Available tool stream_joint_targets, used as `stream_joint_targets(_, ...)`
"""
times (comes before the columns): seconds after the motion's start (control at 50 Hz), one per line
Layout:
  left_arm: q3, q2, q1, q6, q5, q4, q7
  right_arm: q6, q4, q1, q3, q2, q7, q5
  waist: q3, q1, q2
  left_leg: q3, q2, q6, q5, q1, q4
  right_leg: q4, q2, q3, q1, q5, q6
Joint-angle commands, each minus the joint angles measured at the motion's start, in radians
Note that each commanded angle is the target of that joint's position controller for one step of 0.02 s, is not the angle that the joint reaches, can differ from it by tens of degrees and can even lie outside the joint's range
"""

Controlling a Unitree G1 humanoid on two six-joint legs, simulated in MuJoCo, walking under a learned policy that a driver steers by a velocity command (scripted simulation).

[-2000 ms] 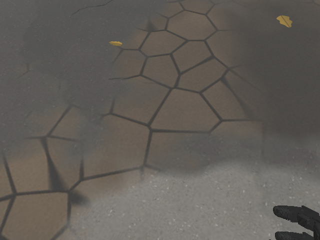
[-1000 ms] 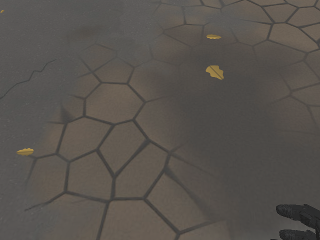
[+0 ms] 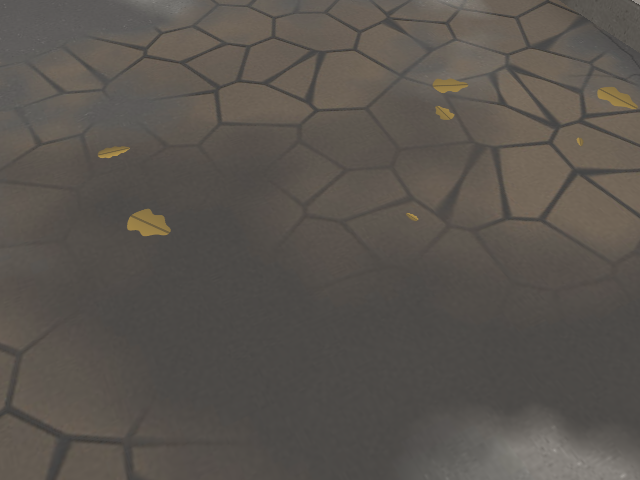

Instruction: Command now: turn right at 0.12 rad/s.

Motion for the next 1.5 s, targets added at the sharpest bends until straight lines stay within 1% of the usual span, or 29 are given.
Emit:
stream_joint_targets(0.02,0.04,0.128,0.017,-0.014,0.012,-0.044,0.007,-0.026,-0.073,-0.091,-0.015,-0.103,0.002,-0.007,-0.066,0.036,0.167,-0.16,0.146,0.103,0.09,-0.016,-0.165,-0.055,-0.052,0.028,0.084,0.017,0.009)
stream_joint_targets(0.08,0.039,0.107,0.01,0.001,-0.002,-0.036,0.011,-0.035,-0.047,-0.015,-0.022,-0.151,-0.007,0.006,-0.024,-0.001,0.184,-0.171,0.124,0.097,-0.314,-0.025,-0.218,0.019,-0.002,-0.034,0.017,-0.162,-0.01)
stream_joint_targets(0.12,0.044,0.102,0.003,-0.02,-0.021,-0.039,0.007,-0.03,-0.031,0.055,-0.034,-0.189,-0.019,0.019,0.053,-0.027,0.215,-0.326,0.237,0.175,-0.503,-0.002,-0.302,0.133,-0.001,-0.104,-0.117,-0.195,-0.012)
stream_joint_targets(0.18,0.047,0.087,-0.006,-0.061,-0.036,-0.037,-0.007,-0.034,-0.027,0.079,-0.04,-0.194,-0.031,0.029,0.098,-0.038,0.202,-0.412,0.314,0.232,-0.433,0.026,-0.335,0.204,-0.07,-0.084,-0.201,-0.223,-0.031)
stream_joint_targets(0.26,0.061,0.079,0.164,-0.085,-0.029,0.054,-0.024,-0.032,-0.048,-0.007,-0.031,-0.156,-0.014,0.047,0.025,0.056,0.146,-0.178,0.168,0.158,-0.206,-0.124,-0.21,-0.073,-0.018,-0.155,0.199,0.009,-0.049)
stream_joint_targets(0.28,0.073,0.107,0.244,-0.087,-0.029,0.072,-0.019,-0.038,-0.055,-0.019,-0.015,-0.108,-0.008,0.041,-0.003,0.088,0.075,-0.126,0.12,0.123,-0.137,-0.203,-0.074,-0.119,-0.083,-0.054,0.314,-0.02,-0.065)
stream_joint_targets(0.3,0.094,0.195,0.342,-0.092,-0.023,0.076,-0.01,-0.051,-0.089,-0.04,0.009,-0.028,-0.001,0.033,-0.044,0.111,-0.182,0.01,-0.009,0.046,-0.127,-0.392,0.26,-0.267,-0.287,0.29,0.457,-0.179,-0.151)
stream_joint_targets(0.32,0.104,0.235,0.389,-0.103,-0.015,0.077,-0.018,-0.068,-0.119,-0.075,-0.006,-0.089,-0.006,0.054,-0.025,0.134,-0.266,-0.045,-0.046,0.041,-0.287,-0.535,0.481,-0.367,-0.445,0.575,0.446,-0.26,-0.274)
stream_joint_targets(0.36,0.073,0.133,0.316,-0.126,-0.013,0.065,-0.01,-0.082,-0.083,-0.027,-0.026,-0.126,0.002,0.077,0.045,0.08,-0.098,-0.165,0.022,0.086,-0.148,-0.632,0.625,-0.357,-0.404,0.418,0.434,-0.285,-0.229)
stream_joint_targets(0.44,0.058,0.094,0.262,-0.128,-0.006,0.069,-0.002,-0.076,-0.053,-0.018,-0.029,-0.084,0.026,0.054,0.038,0.051,-0.07,-0.131,0.052,0.065,0.097,-0.581,0.556,-0.383,-0.301,0.071,0.391,0.185,-0.128)
stream_joint_targets(0.64,0.067,0.147,0.309,-0.112,-0.023,0.137,0.017,-0.072,-0.19,-0.247,0.001,-0.024,0.069,0.044,0.119,0.091,-0.039,0.059,0.023,0.053,0.318,-0.445,0.114,-0.411,-0.302,-0.234,0.333,0.459,-0.112)
stream_joint_targets(0.7,0.077,0.187,0.284,-0.091,-0.027,0.136,0.029,-0.069,-0.207,-0.192,-0.024,-0.075,0.08,0.045,0.027,0.021,-0.101,0.127,-0.055,0.123,0.194,-0.326,0.101,-0.22,-0.324,-0.277,0.436,0.996,-0.083)
stream_joint_targets(0.74,0.082,0.211,0.248,-0.074,-0.027,0.122,0.039,-0.059,-0.156,0.056,-0.069,-0.16,0.069,0.05,-0.12,-0.12,-0.11,0.13,-0.115,0.185,0.186,0.002,0.066,0.109,-0.306,-0.296,0.364,1.132,-0.055)
stream_joint_targets(0.76,0.078,0.212,0.232,-0.08,-0.025,0.105,0.043,-0.046,-0.122,0.218,-0.097,-0.215,0.047,0.045,-0.196,-0.202,-0.048,-0.008,-0.056,0.226,0.188,0.308,0.035,0.381,-0.268,-0.288,0.128,0.886,-0.019)
stream_joint_targets(0.78,0.028,0.044,0.347,-0.105,0.007,0.053,0.019,-0.047,-0.133,0.212,-0.107,-0.309,0.032,0.034,-0.305,-0.062,0.251,-0.565,0.248,0.416,0.159,0.677,0.012,0.803,-0.055,-0.221,-0.331,-0.254,0.054)
stream_joint_targets(0.8,0.032,0.114,0.266,-0.145,-0.025,0.037,0.005,-0.054,-0.159,0.221,-0.092,-0.254,0.025,0.023,-0.462,-0.123,0.165,-0.853,0.336,0.481,0.133,0.705,-0.157,0.959,0.0,0.021,-0.415,-0.358,0.047)
stream_joint_targets(0.82,0.045,0.16,0.152,-0.159,-0.059,-0.003,0.001,-0.062,-0.161,0.164,-0.079,-0.211,0.024,0.015,-0.311,-0.125,0.109,-0.674,0.298,0.417,0.271,0.584,-0.181,0.934,-0.057,0.044,-0.47,-0.268,0.033)
stream_joint_targets(0.86,0.048,0.162,0.124,-0.159,-0.025,-0.005,0.019,-0.069,-0.18,0.035,-0.064,-0.157,0.024,0.031,-0.122,-0.026,-0.016,-0.425,0.204,0.351,0.571,0.252,-0.181,0.784,-0.125,0.008,-0.393,-0.169,0.041)
stream_joint_targets(0.9,0.057,0.17,0.156,-0.128,-0.005,-0.005,0.022,-0.068,-0.194,-0.007,-0.059,-0.141,0.02,0.016,-0.087,0.031,0.009,-0.336,0.16,0.339,0.689,0.059,-0.217,0.709,-0.147,0.005,-0.278,-0.139,0.06)
stream_joint_targets(1.02,0.029,0.094,0.071,-0.086,0.009,-0.037,0.034,-0.033,-0.155,0.018,-0.074,-0.19,-0.015,0.034,-0.137,0.023,0.072,-0.209,0.051,0.261,0.784,-0.072,-0.16,0.357,-0.082,-0.045,-0.207,0.076,0.115)
stream_joint_targets(1.14,0.032,0.12,-0.086,-0.085,-0.014,-0.082,0.012,0.015,-0.15,0.058,-0.074,-0.189,-0.04,0.04,-0.149,-0.034,0.129,-0.373,0.07,0.205,0.497,0.045,-0.066,0.091,-0.026,0.01,-0.199,0.113,0.105)
stream_joint_targets(1.2,0.049,0.142,-0.029,-0.103,-0.012,-0.069,0.007,0.02,-0.173,0.015,-0.064,-0.166,-0.042,0.042,-0.137,0.016,0.169,-0.449,0.045,0.164,0.409,0.078,0.024,-0.124,-0.03,0.016,-0.072,0.181,0.055)
stream_joint_targets(1.22,0.058,0.173,0.007,-0.11,-0.001,-0.067,0.013,0.018,-0.188,0.018,-0.052,-0.131,-0.04,0.034,-0.17,0.024,0.132,-0.42,0.002,0.125,0.292,0.012,0.116,-0.175,-0.13,0.067,0.082,0.349,0.009)
stream_joint_targets(1.24,0.068,0.239,0.013,-0.102,0.017,-0.083,0.026,0.011,-0.194,0.102,-0.035,-0.071,-0.037,0.013,-0.234,-0.028,-0.09,-0.283,-0.111,0.062,-0.154,-0.147,0.333,-0.125,-0.359,0.261,0.291,0.737,-0.104)
stream_joint_targets(1.26,0.07,0.216,0.071,-0.082,0.034,-0.052,0.022,0.01,-0.197,0.167,-0.042,-0.122,-0.035,0.03,-0.284,-0.041,-0.296,-0.179,-0.171,0.008,-0.461,-0.321,0.517,-0.156,-0.516,0.525,0.374,0.763,-0.283)
stream_joint_targets(1.28,0.059,0.166,0.052,-0.076,0.009,-0.071,0.018,0.013,-0.163,0.193,-0.067,-0.209,-0.034,0.027,-0.245,-0.026,-0.179,-0.181,-0.107,-0.033,-0.403,-0.355,0.672,-0.157,-0.492,0.491,0.338,0.66,-0.287)
stream_joint_targets(1.32,0.044,0.112,-0.001,-0.059,0.0,-0.082,0.021,0.045,-0.15,0.124,-0.08,-0.21,-0.041,0.041,-0.156,-0.016,-0.062,-0.14,-0.067,-0.079,-0.274,-0.378,0.759,-0.151,-0.36,0.255,0.235,0.511,-0.201)
stream_joint_targets(1.4,0.054,0.133,-0.034,-0.036,0.01,-0.069,0.032,0.061,-0.187,0.082,-0.057,-0.116,-0.039,0.045,-0.105,-0.011,-0.136,-0.039,-0.038,-0.098,-0.163,-0.314,0.625,-0.216,-0.279,0.068,0.126,0.42,-0.194)
stream_joint_targets(1.5,0.08,0.18,-0.027,-0.026,-0.011,-0.05,0.033,0.055,-0.228,0.032,-0.045,-0.104,-0.017,0.036,-0.161,0.022,-0.157,0.008,0.022,-0.058,-0.114,-0.193,0.375,-0.264,-0.335,0.018,0.126,0.156,-0.21)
